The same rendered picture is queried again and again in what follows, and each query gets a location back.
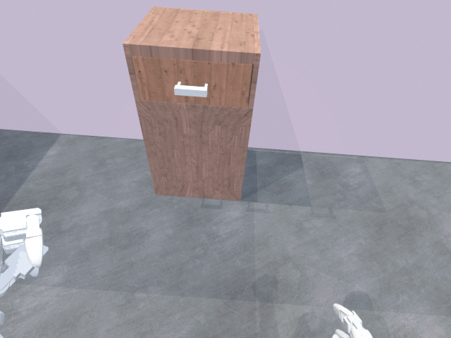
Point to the robot left hand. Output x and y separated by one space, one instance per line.
22 237

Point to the drawer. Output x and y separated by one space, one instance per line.
228 83

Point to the handle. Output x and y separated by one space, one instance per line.
190 90

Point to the robot right hand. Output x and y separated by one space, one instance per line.
352 323

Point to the cabinet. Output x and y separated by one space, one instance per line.
196 150

